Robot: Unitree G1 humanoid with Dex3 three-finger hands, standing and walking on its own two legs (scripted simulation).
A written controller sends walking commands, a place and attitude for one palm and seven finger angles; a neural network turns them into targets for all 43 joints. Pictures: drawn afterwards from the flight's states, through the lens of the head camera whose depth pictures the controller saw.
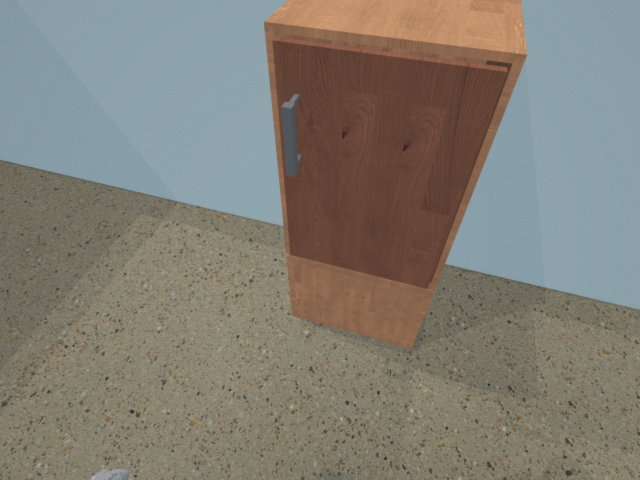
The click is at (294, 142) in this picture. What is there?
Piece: cupboard door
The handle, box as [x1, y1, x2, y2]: [281, 94, 301, 175]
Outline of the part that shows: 299,94 294,94 288,102 284,102 281,106 286,174 295,175 297,171 297,165 301,159 301,155 296,152 294,106 299,99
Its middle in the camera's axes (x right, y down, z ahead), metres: -0.06 -0.21 +0.78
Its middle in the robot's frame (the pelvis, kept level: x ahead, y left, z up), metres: +0.73 +0.09 +0.04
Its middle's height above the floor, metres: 0.81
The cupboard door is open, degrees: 0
